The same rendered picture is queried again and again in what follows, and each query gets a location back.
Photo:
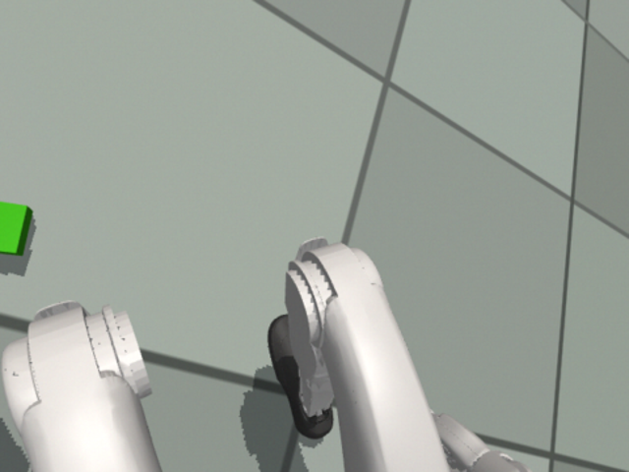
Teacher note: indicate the right robot foot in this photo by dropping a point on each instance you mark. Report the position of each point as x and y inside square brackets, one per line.
[287, 373]

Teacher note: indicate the right robot arm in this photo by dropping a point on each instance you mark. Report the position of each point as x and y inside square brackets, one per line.
[498, 461]

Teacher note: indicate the small box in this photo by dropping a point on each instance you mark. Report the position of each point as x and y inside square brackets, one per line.
[14, 228]

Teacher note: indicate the right robot hand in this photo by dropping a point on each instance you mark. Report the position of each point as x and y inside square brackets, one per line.
[461, 446]

